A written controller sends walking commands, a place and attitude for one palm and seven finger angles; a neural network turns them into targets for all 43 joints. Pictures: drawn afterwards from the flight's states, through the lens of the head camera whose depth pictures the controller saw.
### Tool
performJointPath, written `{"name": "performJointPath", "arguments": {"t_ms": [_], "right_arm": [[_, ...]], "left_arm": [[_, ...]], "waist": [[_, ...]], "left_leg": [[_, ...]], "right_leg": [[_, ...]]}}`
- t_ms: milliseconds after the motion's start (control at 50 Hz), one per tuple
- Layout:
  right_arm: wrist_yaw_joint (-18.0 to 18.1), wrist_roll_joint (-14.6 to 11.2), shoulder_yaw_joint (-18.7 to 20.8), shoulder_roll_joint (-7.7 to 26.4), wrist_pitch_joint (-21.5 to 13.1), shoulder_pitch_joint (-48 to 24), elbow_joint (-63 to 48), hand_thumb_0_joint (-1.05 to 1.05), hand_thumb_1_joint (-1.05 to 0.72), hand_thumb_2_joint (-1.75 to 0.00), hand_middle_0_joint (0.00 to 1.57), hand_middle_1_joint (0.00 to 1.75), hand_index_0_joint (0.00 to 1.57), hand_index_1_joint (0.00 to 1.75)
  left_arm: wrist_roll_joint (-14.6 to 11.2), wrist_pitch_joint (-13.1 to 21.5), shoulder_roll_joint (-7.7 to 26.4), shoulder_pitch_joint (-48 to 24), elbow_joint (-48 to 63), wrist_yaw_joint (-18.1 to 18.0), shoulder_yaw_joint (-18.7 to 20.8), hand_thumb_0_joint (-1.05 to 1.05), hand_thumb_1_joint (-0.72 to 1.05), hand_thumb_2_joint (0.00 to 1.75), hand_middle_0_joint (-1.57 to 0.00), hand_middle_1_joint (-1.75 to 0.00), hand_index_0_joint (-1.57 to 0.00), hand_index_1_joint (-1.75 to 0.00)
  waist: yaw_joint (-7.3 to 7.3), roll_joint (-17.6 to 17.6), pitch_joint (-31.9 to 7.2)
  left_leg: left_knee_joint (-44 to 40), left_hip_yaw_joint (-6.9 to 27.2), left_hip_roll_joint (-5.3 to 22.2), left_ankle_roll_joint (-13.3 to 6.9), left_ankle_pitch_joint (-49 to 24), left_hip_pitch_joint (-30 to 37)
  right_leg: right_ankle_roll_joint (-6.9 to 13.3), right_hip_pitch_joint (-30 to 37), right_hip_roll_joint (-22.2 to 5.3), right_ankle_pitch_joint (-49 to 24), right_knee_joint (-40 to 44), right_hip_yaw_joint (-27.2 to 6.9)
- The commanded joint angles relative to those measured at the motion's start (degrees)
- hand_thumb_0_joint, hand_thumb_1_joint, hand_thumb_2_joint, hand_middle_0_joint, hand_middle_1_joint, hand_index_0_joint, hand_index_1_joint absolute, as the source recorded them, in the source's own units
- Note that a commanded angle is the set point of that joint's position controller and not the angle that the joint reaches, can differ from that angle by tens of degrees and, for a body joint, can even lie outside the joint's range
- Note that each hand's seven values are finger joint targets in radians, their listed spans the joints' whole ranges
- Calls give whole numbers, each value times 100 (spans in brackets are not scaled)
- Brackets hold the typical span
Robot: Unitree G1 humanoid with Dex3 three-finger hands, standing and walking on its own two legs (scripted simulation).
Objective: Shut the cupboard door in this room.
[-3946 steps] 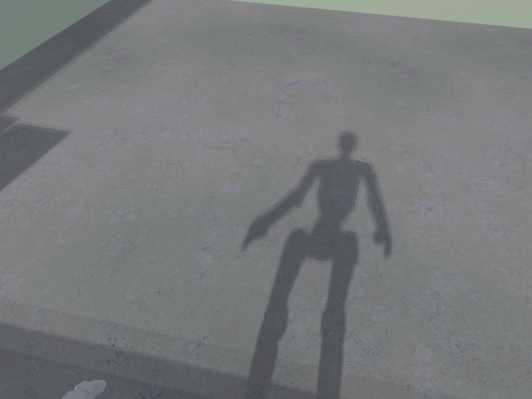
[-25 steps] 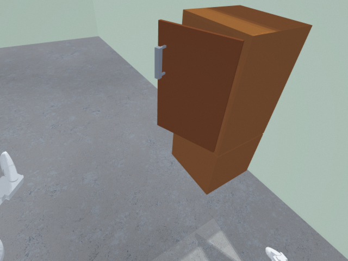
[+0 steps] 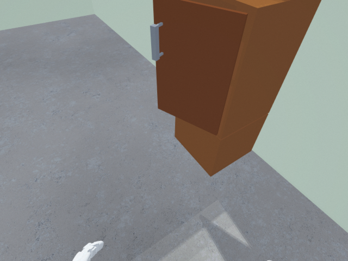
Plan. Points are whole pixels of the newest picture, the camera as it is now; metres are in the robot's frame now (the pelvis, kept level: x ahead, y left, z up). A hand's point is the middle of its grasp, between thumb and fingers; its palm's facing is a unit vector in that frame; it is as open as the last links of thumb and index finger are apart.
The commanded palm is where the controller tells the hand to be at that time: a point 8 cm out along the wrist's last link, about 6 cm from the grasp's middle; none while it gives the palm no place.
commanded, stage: let the arm hang, fingers relaxed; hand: left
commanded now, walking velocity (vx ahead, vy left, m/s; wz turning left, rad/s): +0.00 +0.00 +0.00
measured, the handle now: (158, 41) +0.95 +0.09 +0.08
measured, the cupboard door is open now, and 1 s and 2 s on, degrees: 22 22 22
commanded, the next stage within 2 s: look to check the result in 0.86 s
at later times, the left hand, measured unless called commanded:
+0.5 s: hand out of the picture -0.03 +0.19 -0.15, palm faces +0.01 -0.98 -0.21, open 7.3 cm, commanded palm none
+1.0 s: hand out of the picture +0.01 +0.18 -0.16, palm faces +0.00 -0.98 -0.18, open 7.3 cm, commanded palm none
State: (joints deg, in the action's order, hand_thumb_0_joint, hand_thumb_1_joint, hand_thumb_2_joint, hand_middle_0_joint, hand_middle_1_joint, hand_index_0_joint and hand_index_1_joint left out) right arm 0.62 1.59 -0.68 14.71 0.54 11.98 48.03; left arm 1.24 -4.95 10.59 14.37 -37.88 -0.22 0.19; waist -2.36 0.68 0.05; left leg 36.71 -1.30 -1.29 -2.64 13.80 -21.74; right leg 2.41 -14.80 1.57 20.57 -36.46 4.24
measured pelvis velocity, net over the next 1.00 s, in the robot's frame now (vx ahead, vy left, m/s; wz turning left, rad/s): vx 0.02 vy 0.01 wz -0.03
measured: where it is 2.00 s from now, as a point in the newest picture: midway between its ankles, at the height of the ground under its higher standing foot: outside the picture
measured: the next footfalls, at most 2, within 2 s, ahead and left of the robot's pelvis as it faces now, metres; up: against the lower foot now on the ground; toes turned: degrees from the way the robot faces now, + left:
none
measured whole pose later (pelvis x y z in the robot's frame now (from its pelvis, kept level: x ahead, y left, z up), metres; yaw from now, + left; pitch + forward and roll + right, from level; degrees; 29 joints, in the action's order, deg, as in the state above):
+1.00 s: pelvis +0.02 +0.01 +0.02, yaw -2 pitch -2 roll +0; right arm 2.3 0.4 -0.5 8.4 -0.2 17.8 65.5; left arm 0.7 0.4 8.2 18.5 -65.7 -1.8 0.0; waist -0.3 0.3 0.6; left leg 22.0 -3.4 -1.8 -3.1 8.4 -12.1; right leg 1.6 -6.1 1.4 14.3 -22.0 1.6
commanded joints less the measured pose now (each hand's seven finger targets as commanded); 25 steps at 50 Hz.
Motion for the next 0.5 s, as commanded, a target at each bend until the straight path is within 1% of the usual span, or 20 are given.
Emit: {"name": "performJointPath", "arguments": {"t_ms": [0,20,40,60,80,120,140,160,180,240,260,280,320,340,360,380,420,460,480], "right_arm": [[51,35,80,453,-96,31,5,0,-90,-90,20,30,20,30],[71,20,69,375,-101,98,154,0,-90,-90,20,30,20,30],[95,36,97,270,-107,155,246,0,-90,-90,20,30,20,30],[111,20,129,268,-104,234,301,0,-90,-90,20,30,20,30],[123,3,124,231,-107,324,420,0,-90,-90,20,30,20,30],[135,-24,131,202,-97,429,626,0,-90,-90,20,30,20,30],[142,-34,133,211,-89,478,721,0,-90,-90,20,30,20,30],[149,-58,149,236,-78,554,787,0,-90,-90,20,30,20,30],[156,-59,146,208,-69,602,874,0,-90,-90,20,30,20,30],[163,-70,148,169,-44,724,1107,0,-90,-90,20,30,20,30],[166,-87,161,205,-48,744,1148,0,-90,-90,20,30,20,30],[165,-80,152,148,-47,781,1225,0,-90,-90,20,30,20,30],[172,-84,151,120,-44,840,1323,0,-90,-90,20,30,20,30],[175,-84,148,129,-42,839,1361,0,-90,-90,20,30,20,30],[177,-95,156,150,-47,818,1374,0,-90,-90,20,30,20,30],[175,-92,140,66,-50,842,1415,0,-90,-90,20,30,20,30],[178,-89,134,44,-51,857,1472,0,-90,-90,20,30,20,30],[179,-102,141,45,-54,860,1503,0,-90,-90,20,30,20,30],[180,-95,129,-22,-61,872,1532,0,-90,-90,20,30,20,30]], "left_arm": [[-33,444,860,286,-537,-83,214,0,90,90,-20,-30,-20,-30],[-46,466,804,351,-828,-82,200,0,90,90,-20,-30,-20,-30],[-19,492,632,482,-993,-94,284,0,90,90,-20,-30,-20,-30],[-8,509,629,506,-1116,-108,303,0,90,90,-20,-30,-20,-30],[-31,523,621,494,-1280,-105,260,0,90,90,-20,-30,-20,-30],[-49,532,633,486,-1560,-102,213,0,90,90,-20,-30,-20,-30],[-55,531,640,479,-1685,-103,188,0,90,90,-20,-30,-20,-30],[-58,531,656,501,-1807,-106,174,0,90,90,-20,-30,-20,-30],[-59,526,614,526,-1937,-106,146,0,90,90,-20,-30,-20,-30],[-68,528,586,622,-2227,-116,98,0,90,90,-20,-30,-20,-30],[-67,545,620,686,-2306,-122,100,0,90,90,-20,-30,-20,-30],[-72,544,586,703,-2389,-130,83,0,90,90,-20,-30,-20,-30],[-73,536,550,741,-2494,-140,76,0,90,90,-20,-30,-20,-30],[-70,532,534,788,-2536,-144,66,0,90,90,-20,-30,-20,-30],[-67,539,531,867,-2566,-149,66,0,90,90,-20,-30,-20,-30],[-70,535,512,868,-2605,-154,58,0,90,90,-20,-30,-20,-30],[-71,540,452,917,-2661,-165,42,0,90,90,-20,-30,-20,-30],[-61,549,456,950,-2692,-178,45,0,90,90,-20,-30,-20,-30],[-64,545,403,956,-2708,-183,43,0,90,90,-20,-30,-20,-30]], "waist": [[253,596,-233],[244,796,-277],[261,927,-405],[260,812,-457],[239,818,-489],[222,671,-333],[207,524,-175],[211,289,-34],[194,142,74],[177,-76,332],[182,-85,302],[162,-119,273],[162,-125,381],[171,-215,429],[195,-115,407],[184,-150,395],[183,-228,447],[187,-170,479],[184,-132,513]], "left_leg": [[-1343,1012,647,-1,-400,220],[-1406,946,630,26,-345,323],[-1421,899,626,22,-296,411],[-1389,901,645,15,-445,535],[-1401,881,671,22,-524,596],[-1478,849,676,47,-534,663],[-1543,851,697,47,-493,685],[-1579,863,723,34,-486,697],[-1626,839,729,31,-427,718],[-1712,770,697,25,-181,781],[-1685,723,693,23,-281,877],[-1720,718,692,24,-241,934],[-1809,725,704,10,-105,906],[-1844,734,708,4,-43,904],[-1834,702,711,-5,-130,950],[-1852,696,705,-4,-110,936],[-1866,675,698,-7,-140,978],[-1871,645,709,-3,-204,1009],[-1907,659,709,-8,-208,978]], "right_leg": [[148,450,-677,-344,1305,-941],[165,498,-700,-396,1400,-953],[187,596,-713,-506,1503,-913],[185,661,-707,-679,1568,-869],[190,716,-736,-765,1640,-880],[192,664,-754,-782,1763,-854],[187,586,-740,-723,1821,-847],[178,517,-712,-675,1885,-827],[170,466,-727,-634,1933,-803],[166,270,-735,-368,2083,-868],[175,254,-734,-379,2113,-883],[169,245,-741,-344,2106,-876],[154,190,-710,-287,2088,-869],[143,159,-691,-265,2070,-859],[149,145,-694,-304,2076,-867],[138,175,-702,-314,2056,-867],[127,128,-700,-337,2050,-878],[123,90,-691,-361,2040,-865],[113,105,-696,-410,2020,-862]]}}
